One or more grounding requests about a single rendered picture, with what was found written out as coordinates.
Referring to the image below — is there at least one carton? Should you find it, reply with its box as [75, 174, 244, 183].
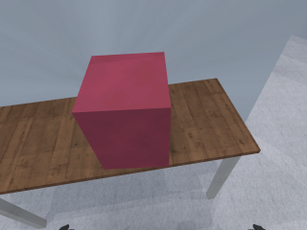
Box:
[71, 52, 172, 170]

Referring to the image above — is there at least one table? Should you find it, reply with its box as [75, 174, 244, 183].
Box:
[0, 78, 260, 229]

